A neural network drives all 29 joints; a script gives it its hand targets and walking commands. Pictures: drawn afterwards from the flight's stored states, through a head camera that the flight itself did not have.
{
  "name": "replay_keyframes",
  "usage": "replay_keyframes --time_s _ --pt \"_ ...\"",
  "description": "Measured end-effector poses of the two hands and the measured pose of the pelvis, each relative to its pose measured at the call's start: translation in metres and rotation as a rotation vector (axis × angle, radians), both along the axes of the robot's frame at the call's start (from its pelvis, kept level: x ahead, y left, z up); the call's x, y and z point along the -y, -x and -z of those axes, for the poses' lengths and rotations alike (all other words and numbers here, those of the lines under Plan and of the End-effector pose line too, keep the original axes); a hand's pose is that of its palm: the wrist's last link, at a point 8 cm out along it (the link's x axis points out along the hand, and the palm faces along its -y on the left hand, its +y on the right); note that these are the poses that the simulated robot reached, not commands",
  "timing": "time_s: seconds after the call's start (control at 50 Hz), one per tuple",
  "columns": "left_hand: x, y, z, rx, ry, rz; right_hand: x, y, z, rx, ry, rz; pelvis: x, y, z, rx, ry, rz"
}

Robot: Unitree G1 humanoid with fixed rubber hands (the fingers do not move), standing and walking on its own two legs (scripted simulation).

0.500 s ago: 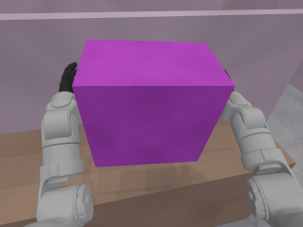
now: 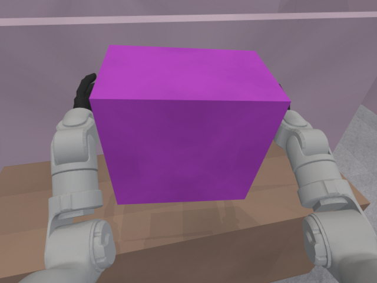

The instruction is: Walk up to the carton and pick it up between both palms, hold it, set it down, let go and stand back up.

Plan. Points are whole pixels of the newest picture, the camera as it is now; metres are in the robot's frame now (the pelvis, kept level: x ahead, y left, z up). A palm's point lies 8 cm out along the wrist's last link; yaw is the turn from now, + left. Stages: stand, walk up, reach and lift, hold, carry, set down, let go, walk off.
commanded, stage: hold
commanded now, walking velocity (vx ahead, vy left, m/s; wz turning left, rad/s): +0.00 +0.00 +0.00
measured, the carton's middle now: (184, 130) +0.37 +0.01 +0.18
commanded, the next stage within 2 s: none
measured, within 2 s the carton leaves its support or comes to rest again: neither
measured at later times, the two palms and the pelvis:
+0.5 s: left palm (86, 114) +0.36 +0.20 +0.23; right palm (278, 115) +0.36 -0.19 +0.22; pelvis +0.00 +0.00 +0.00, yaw +0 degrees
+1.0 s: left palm (86, 114) +0.36 +0.20 +0.23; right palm (278, 115) +0.36 -0.19 +0.22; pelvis +0.00 +0.00 +0.00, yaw +0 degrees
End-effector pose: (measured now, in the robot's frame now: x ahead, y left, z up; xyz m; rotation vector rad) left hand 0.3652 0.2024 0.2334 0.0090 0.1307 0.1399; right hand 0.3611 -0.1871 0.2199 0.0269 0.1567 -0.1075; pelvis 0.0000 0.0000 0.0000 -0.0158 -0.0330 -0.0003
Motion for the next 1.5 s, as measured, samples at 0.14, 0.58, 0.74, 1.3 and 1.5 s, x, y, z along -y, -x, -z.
replay_keyframes --time_s 0.14,0.58,0.74,1.3,1.5 --pt "0.0006 0.0000 0.0023 0.001 0.001 -0.001 0.0006 -0.0003 0.0000 0.001 0.000 0.000 -0.0003 -0.0009 0.0001 -0.002 0.000 0.002" --pt "0.0013 0.0017 0.0020 0.003 0.005 -0.005 0.0013 -0.0001 0.0005 0.003 -0.001 -0.003 0.0017 -0.0019 0.0000 0.002 0.000 0.000" --pt "0.0004 0.0017 0.0012 0.003 0.004 -0.004 0.0004 0.0000 0.0000 0.003 -0.001 -0.002 0.0016 -0.0012 0.0000 0.003 0.000 -0.001" --pt "0.0012 0.0011 0.0023 0.002 0.003 -0.003 0.0013 -0.0003 0.0003 0.003 0.000 -0.001 0.0010 -0.0015 0.0000 0.000 0.000 0.001" --pt "0.0010 0.0014 0.0020 0.002 0.004 -0.004 0.0010 -0.0003 0.0002 0.003 0.000 -0.002 0.0014 -0.0016 0.0000 0.001 0.000 0.000"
